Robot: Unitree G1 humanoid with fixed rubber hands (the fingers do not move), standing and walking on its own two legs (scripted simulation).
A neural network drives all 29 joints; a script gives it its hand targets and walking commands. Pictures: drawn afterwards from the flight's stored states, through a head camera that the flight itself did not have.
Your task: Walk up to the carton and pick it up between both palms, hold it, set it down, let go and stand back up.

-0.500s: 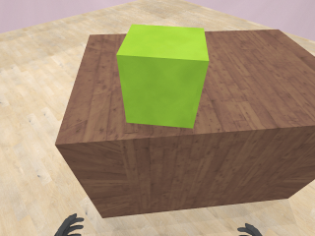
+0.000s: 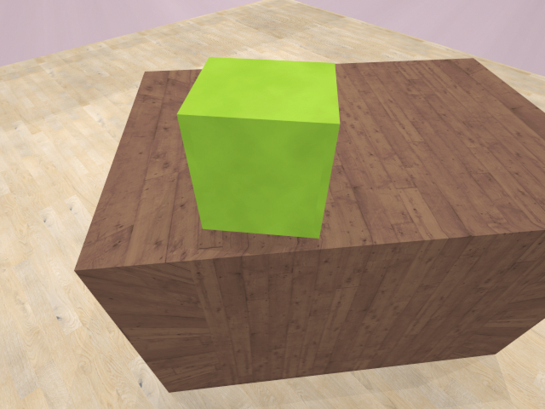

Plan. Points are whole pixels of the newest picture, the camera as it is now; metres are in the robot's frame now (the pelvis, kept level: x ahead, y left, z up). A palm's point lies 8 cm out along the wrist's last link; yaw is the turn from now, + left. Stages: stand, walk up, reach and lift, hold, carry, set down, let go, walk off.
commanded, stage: walk up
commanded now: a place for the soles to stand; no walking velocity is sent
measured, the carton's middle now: (265, 149) +0.54 +0.01 +0.11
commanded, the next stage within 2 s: reach and lift in 1.98 s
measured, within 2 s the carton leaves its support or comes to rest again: neither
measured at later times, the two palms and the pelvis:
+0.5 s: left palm out of the picture +0.13 +0.23 -0.12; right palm (433, 360) +0.24 -0.26 -0.10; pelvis +0.07 -0.03 -0.01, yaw +5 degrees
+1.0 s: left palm out of the picture +0.14 +0.23 -0.10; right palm (438, 363) +0.23 -0.27 -0.09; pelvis +0.07 -0.04 +0.01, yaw +10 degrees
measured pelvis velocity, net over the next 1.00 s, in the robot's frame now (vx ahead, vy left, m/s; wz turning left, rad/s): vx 0.07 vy -0.04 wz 0.17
